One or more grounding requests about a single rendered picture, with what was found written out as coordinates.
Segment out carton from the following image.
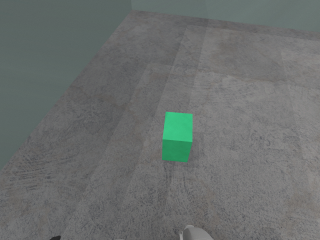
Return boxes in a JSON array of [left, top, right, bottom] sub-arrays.
[[162, 112, 193, 163]]

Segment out right robot thigh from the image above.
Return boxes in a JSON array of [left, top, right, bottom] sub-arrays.
[[178, 227, 213, 240]]

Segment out right robot shin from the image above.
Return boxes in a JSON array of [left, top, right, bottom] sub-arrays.
[[184, 225, 194, 230]]

